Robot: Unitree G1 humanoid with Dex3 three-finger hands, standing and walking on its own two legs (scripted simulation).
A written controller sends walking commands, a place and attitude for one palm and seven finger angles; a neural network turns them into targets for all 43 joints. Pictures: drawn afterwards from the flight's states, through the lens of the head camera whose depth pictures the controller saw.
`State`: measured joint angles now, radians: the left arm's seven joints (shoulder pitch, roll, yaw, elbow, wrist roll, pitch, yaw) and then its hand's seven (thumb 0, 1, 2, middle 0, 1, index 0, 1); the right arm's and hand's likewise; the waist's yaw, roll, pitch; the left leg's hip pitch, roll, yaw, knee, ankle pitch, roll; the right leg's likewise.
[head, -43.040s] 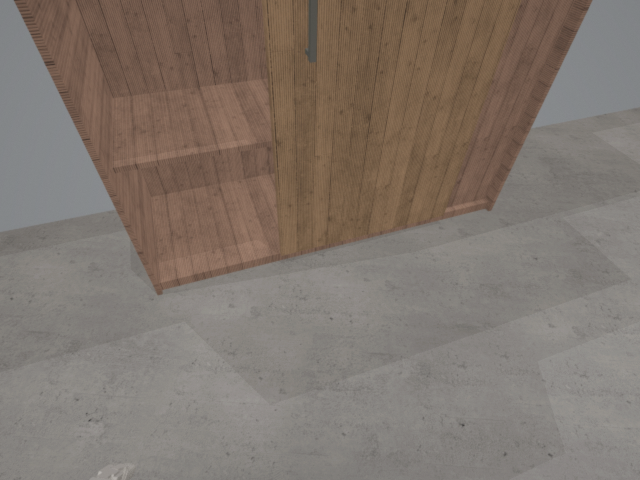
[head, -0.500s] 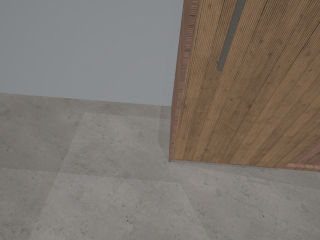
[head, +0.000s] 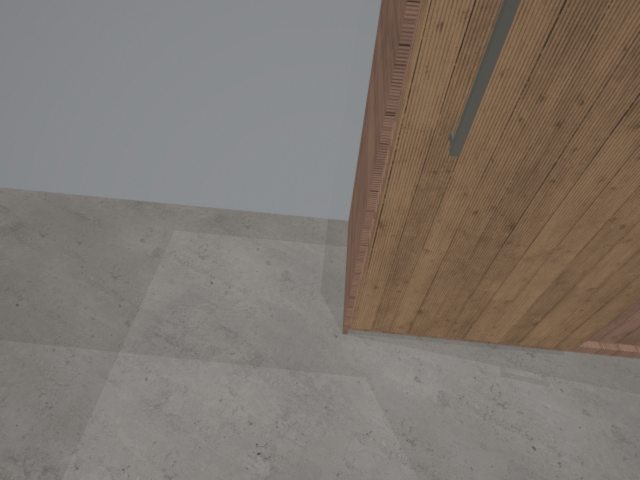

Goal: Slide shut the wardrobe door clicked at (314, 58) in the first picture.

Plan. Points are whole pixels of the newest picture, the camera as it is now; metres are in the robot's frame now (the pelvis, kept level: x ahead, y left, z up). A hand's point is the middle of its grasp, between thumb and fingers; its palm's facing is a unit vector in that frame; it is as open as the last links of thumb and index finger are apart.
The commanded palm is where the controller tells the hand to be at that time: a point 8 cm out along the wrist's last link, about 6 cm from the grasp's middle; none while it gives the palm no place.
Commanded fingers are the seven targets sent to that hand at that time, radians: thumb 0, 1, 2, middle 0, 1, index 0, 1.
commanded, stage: stand and wait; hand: right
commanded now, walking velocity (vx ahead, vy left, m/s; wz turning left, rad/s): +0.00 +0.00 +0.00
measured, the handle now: (481, 71) +0.67 -0.20 +0.20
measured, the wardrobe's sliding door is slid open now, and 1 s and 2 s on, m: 0.01 0.01 0.01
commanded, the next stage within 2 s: none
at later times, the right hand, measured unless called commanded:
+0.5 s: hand out of the picture +0.07 -0.23 -0.16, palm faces -0.02 +0.94 -0.34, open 7.4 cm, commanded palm none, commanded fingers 0.00 -0.90 -0.90 0.20 0.30 0.20 0.30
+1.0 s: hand out of the picture +0.06 -0.24 -0.16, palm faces -0.03 +0.94 -0.34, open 7.4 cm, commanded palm none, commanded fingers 0.00 -0.90 -0.90 0.20 0.30 0.20 0.30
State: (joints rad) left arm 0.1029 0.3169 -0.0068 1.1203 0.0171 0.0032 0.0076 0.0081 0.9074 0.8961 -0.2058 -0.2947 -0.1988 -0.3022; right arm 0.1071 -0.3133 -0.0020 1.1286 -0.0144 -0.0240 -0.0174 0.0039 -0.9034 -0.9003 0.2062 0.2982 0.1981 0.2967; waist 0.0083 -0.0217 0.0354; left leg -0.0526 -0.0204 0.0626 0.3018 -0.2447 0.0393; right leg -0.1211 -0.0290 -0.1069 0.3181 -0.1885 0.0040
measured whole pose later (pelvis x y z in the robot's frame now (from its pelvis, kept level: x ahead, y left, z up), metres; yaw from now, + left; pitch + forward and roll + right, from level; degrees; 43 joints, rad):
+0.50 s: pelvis +0.00 +0.01 +0.00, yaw +0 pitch -1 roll +0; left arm 0.14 0.30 0.00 1.13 0.02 0.01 0.02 0.01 0.91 0.90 -0.21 -0.29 -0.20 -0.30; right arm 0.14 -0.29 -0.01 1.13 -0.01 -0.02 -0.02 0.00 -0.90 -0.90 0.21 0.30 0.20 0.30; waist 0.01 -0.02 0.05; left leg -0.03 -0.04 0.06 0.29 -0.24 0.05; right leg -0.11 -0.05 -0.11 0.34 -0.20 0.02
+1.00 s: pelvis -0.01 +0.00 +0.00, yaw +1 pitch -1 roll +0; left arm 0.13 0.30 -0.01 1.13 0.02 0.01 0.01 0.01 0.91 0.90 -0.21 -0.29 -0.20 -0.30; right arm 0.12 -0.31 0.00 1.14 -0.01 -0.02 -0.02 0.00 -0.90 -0.90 0.21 0.30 0.20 0.30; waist 0.01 -0.01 0.04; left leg -0.04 -0.03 0.05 0.28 -0.22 0.04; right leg -0.11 -0.04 -0.11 0.31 -0.18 0.00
